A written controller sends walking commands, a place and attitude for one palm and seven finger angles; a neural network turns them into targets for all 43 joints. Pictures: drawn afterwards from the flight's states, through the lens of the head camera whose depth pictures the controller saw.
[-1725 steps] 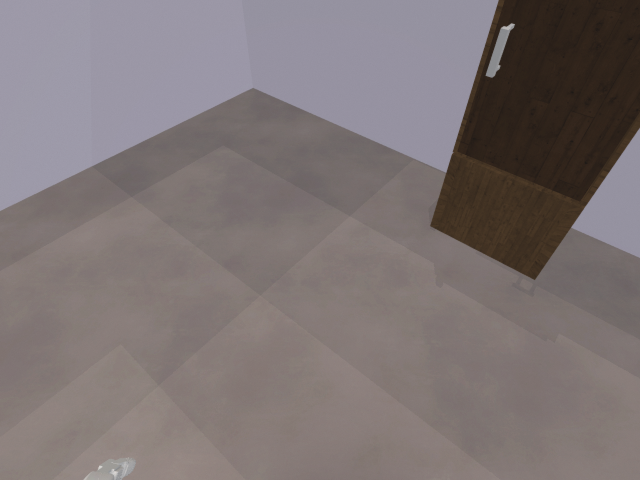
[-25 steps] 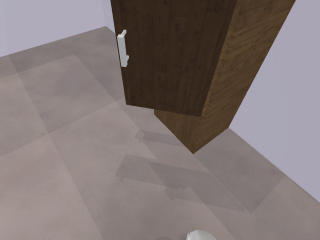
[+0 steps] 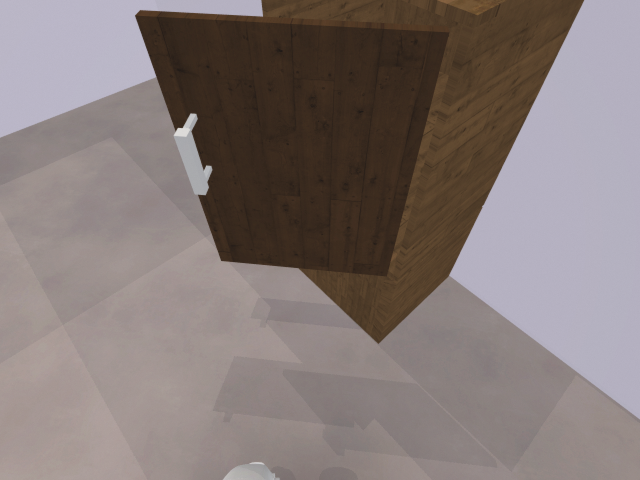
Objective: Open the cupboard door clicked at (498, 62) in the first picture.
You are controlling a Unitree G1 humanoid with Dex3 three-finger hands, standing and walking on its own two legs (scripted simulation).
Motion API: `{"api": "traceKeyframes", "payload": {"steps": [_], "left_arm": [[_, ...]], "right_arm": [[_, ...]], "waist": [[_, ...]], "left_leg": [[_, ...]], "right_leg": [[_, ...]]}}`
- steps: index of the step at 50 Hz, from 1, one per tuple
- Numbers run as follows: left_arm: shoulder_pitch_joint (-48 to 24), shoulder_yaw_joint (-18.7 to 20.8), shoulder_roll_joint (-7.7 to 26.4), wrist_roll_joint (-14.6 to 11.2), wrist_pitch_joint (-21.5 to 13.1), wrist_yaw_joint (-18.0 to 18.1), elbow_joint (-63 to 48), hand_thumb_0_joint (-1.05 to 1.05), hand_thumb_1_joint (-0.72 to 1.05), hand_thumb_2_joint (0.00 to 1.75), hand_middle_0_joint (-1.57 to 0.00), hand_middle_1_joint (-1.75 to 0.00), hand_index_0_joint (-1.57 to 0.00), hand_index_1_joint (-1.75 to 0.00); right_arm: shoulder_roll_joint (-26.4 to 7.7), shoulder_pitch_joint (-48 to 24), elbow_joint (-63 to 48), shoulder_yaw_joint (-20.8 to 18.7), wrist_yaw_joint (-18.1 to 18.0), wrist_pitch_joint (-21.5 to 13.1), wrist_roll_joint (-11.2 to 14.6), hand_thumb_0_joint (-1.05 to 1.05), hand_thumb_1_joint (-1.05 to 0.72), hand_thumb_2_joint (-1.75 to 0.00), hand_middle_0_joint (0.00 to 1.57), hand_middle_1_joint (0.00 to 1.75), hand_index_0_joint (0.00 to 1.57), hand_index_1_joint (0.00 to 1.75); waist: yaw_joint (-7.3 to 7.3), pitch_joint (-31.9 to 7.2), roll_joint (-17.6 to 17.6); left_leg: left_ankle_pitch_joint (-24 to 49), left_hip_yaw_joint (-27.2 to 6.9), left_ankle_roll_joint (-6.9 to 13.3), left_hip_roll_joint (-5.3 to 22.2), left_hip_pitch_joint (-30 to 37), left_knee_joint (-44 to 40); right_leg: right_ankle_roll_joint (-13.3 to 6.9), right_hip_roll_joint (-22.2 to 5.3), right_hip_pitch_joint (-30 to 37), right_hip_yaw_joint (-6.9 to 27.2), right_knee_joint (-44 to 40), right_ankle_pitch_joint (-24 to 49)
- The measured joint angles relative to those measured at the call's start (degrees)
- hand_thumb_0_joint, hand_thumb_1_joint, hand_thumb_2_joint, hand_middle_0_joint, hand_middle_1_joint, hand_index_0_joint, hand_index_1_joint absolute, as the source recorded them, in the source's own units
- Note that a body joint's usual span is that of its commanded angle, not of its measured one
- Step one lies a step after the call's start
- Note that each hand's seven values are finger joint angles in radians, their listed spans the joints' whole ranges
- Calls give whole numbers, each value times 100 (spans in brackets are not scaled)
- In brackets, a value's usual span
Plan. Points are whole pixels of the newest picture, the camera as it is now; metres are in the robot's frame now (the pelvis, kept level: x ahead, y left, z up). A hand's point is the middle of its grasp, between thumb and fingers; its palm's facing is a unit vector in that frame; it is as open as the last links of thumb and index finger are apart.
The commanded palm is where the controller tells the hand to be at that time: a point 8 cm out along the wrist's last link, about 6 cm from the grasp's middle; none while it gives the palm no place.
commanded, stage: come to a stop and stand still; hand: left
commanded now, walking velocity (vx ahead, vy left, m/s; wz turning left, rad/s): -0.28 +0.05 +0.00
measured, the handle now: (196, 155) +0.61 +0.25 +0.03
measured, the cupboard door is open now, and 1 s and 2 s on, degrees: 41 41 41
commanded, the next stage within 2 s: look again from close up in 0.80 s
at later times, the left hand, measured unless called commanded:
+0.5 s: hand out of the picture +0.06 +0.22 -0.18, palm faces -0.02 -0.97 -0.26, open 7.4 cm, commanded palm none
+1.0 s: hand out of the picture +0.02 +0.19 -0.18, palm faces -0.04 -0.97 -0.22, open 7.3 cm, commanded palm none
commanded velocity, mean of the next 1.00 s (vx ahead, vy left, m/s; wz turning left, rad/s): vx -0.05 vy -0.05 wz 0.00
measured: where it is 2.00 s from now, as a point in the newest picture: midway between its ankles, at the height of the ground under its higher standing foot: outside the picture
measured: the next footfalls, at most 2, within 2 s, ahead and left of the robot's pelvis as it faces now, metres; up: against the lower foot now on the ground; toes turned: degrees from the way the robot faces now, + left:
left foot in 0.10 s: +0.12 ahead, +0.15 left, +0.00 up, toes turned +3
right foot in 0.50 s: +0.00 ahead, -0.13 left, +0.00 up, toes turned -5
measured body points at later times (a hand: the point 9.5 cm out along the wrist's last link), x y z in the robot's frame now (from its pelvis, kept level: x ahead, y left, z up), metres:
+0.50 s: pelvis +0.00 +0.01 -0.02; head +0.03 +0.01 +0.43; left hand +0.06 +0.27 -0.16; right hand +0.07 -0.24 -0.16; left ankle +0.08 +0.15 -0.74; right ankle -0.04 -0.12 -0.75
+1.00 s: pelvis -0.02 +0.00 -0.01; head +0.01 +0.00 +0.44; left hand +0.02 +0.24 -0.16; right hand +0.00 -0.24 -0.16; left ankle +0.00 +0.11 -0.74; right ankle -0.04 -0.12 -0.74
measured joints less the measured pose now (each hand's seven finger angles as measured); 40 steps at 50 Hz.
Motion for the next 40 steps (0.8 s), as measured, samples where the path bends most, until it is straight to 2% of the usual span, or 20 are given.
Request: {"api": "traceKeyframes", "payload": {"steps": [3,5,7,9,11,13,16,20,23,25,28,31,34,35,36,40], "left_arm": [[128,-34,10,15,124,1,157,-1,94,90,-20,-30,-20,-30],[231,-46,-1,5,230,-1,218,-1,93,90,-20,-30,-20,-30],[257,-44,53,-20,360,13,245,-1,93,90,-20,-30,-20,-30],[236,-20,137,-36,467,50,204,0,92,90,-20,-30,-20,-30],[164,-1,183,-30,541,47,174,0,92,90,-20,-30,-20,-30],[78,23,204,-28,580,24,122,0,92,90,-20,-30,-19,-30],[-7,63,244,-22,623,-9,-2,0,91,90,-20,-30,-19,-30],[-85,82,271,-7,661,-60,-149,0,91,90,-20,-30,-19,-30],[-84,58,259,1,590,-92,-234,0,91,90,-20,-30,-19,-30],[6,51,311,40,505,-89,-304,0,91,90,-20,-30,-19,-30],[31,-35,195,82,504,-67,-222,0,91,90,-20,-30,-19,-30],[85,-99,90,67,468,-62,-147,0,91,90,-20,-30,-19,-30],[85,-152,20,38,394,-56,-59,0,91,90,-20,-30,-20,-30],[81,-170,-7,16,372,-50,-29,0,91,90,-20,-30,-20,-30],[36,-163,7,-9,362,-30,23,0,92,90,-20,-30,-20,-30],[-74,-159,103,-56,380,-12,171,0,93,90,-20,-30,-20,-30]], "right_arm": [[-67,-258,-118,-30,-47,42,9,1,-93,-90,20,30,20,30],[-151,-340,-201,-48,-40,36,9,1,-93,-90,20,30,20,30],[-143,-416,-241,-66,-67,34,-13,0,-93,-90,20,30,20,30],[-73,-535,-306,-32,-94,65,-55,0,-93,-90,20,30,20,30],[-30,-652,-398,3,-149,68,-76,0,-92,-90,20,30,20,30],[-11,-770,-485,23,-194,72,-88,0,-92,-90,20,30,20,30],[2,-908,-572,28,-224,86,-88,0,-91,-90,20,30,20,30],[-54,-962,-602,-18,-210,96,-96,0,-91,-90,20,30,20,30],[-153,-878,-571,-78,-159,137,-91,0,-91,-90,20,30,21,30],[-173,-753,-544,-122,-118,200,-46,0,-91,-90,20,30,21,30],[-300,-557,-438,-193,-42,343,-22,0,-91,-90,20,30,20,30],[-349,-337,-292,-209,-11,380,-28,0,-91,-90,20,30,20,30],[-319,-159,-175,-169,-30,309,-17,0,-91,-90,20,30,20,30],[-322,-94,-140,-143,-41,252,-14,0,-91,-90,20,30,20,30],[-278,-65,-63,-127,-68,191,-18,0,-91,-90,20,30,20,30],[-43,-7,158,25,-122,113,-36,0,-91,-90,20,30,20,30]], "waist": [[80,6,-23],[109,-28,21],[125,-71,-69],[186,-55,-227],[186,-21,-250],[172,29,-208],[165,68,-152],[116,67,-22],[59,14,106],[65,-95,-4],[-9,-123,116],[-42,-202,95],[-77,-215,20],[-89,-225,48],[-110,-205,9],[-19,-129,-219]], "left_leg": [[426,-32,-43,-54,166,-884],[1144,-1,2,-56,432,-1525],[951,44,270,-125,448,-1433],[730,128,408,-184,439,-1330],[749,140,431,-174,435,-1401],[857,133,444,-143,421,-1516],[1006,166,438,-69,390,-1686],[1156,189,360,59,335,-1804],[1196,156,267,139,251,-1734],[1010,199,186,79,97,-1477],[-93,-97,178,-40,-63,-762],[-240,-129,176,-161,9,-205],[39,-54,138,-214,531,-837],[438,-92,190,-201,765,-1269],[407,-127,291,-217,849,-1437],[460,-86,347,-269,1017,-1669]], "right_leg": [[122,-45,65,78,153,-171],[228,-46,41,97,470,-411],[289,-118,-86,140,914,-806],[237,-89,-343,330,1622,-1546],[205,44,-653,459,2475,-1894],[216,168,-909,547,3143,-1947],[272,257,-1129,626,3595,-1843],[292,196,-962,596,2996,-1737],[235,112,-436,507,1652,-1292],[235,-9,-113,596,711,-716],[233,43,-67,484,755,-648],[186,62,46,428,553,-593],[176,110,56,402,514,-560],[187,162,20,372,578,-593],[201,161,-4,344,647,-633],[214,119,181,378,347,-437]]}}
